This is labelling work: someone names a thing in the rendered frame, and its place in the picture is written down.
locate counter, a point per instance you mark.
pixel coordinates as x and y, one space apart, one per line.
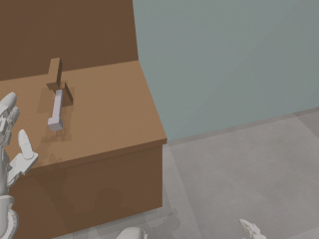
106 162

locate left robot thigh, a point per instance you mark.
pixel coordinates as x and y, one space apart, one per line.
133 233

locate left robot forearm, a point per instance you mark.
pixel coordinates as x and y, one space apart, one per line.
9 219

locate robot left hand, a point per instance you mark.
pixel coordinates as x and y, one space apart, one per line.
23 162

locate tap lever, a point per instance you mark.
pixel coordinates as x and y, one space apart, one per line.
55 122

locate robot right hand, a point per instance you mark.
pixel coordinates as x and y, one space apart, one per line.
251 229

